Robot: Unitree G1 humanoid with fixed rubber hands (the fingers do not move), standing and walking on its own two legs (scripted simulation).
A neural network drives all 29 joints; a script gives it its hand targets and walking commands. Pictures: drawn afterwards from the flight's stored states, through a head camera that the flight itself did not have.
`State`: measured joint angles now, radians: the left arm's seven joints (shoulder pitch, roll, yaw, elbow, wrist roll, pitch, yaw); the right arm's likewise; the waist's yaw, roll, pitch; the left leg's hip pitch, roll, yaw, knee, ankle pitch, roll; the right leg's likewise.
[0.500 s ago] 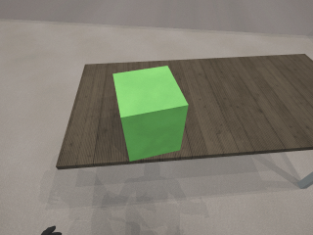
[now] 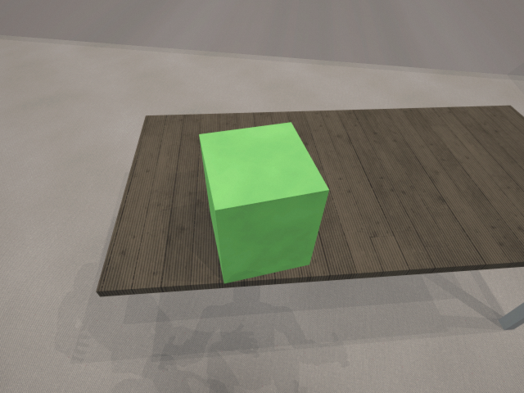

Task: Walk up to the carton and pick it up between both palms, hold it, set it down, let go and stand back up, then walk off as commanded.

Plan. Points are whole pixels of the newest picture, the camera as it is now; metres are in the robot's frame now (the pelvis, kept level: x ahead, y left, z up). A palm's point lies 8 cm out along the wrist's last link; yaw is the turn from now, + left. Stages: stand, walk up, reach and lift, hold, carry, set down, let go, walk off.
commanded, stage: walk up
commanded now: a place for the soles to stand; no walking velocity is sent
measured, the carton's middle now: (257, 203) +0.49 +0.02 -0.05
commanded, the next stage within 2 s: none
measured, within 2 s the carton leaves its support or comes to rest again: neither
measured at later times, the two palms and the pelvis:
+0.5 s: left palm (85, 338) +0.23 +0.32 -0.12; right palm out of the picture +0.14 -0.28 -0.09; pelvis +0.09 +0.03 -0.01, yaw +0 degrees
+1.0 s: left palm (89, 343) +0.21 +0.30 -0.09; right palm (452, 367) +0.19 -0.31 -0.10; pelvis +0.11 -0.01 +0.01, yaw +2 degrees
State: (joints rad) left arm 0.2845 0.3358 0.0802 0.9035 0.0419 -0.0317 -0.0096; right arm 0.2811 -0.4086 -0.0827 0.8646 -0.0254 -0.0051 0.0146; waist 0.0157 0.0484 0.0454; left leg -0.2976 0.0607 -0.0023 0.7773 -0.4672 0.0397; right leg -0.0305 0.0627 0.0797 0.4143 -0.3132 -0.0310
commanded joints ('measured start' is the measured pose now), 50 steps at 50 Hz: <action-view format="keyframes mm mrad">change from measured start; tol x16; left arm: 1 -73 291 81 -126 13 -22 20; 14 83 223 43 -207 -3 44 3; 27 -203 337 16 -247 -30 46 15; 50 -280 233 -19 61 -59 10 1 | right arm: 1 -38 -170 -54 -131 7 -54 2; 7 227 -308 -128 -183 -27 -45 -35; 26 100 -182 3 -333 55 -17 -36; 50 -90 -166 23 71 40 -42 -25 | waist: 1 -10 -193 152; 4 -110 -194 32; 6 -135 281 -45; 12 -47 1 55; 21 -32 221 4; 27 -59 -146 -135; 50 -23 -87 -36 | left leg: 1 -246 94 -52 -20 26 1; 4 287 -26 73 -271 237 9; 5 461 19 -60 -326 154 28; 6 421 322 -607 -575 -142 143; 7 277 410 -744 -621 -260 250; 19 52 155 -50 -363 978 112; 24 -38 166 -116 -236 745 -3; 27 130 35 -67 -187 217 -70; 50 141 77 -62 -504 272 -31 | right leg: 1 -24 -345 325 -182 -65 -208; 4 -329 -187 68 81 -49 -112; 6 -626 20 -55 599 -287 -9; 9 -602 -69 75 811 -230 -5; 22 -162 -100 -69 245 65 24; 25 -6 -196 54 23 359 -32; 28 -204 -328 170 59 268 -133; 50 -116 -227 18 -124 141 -11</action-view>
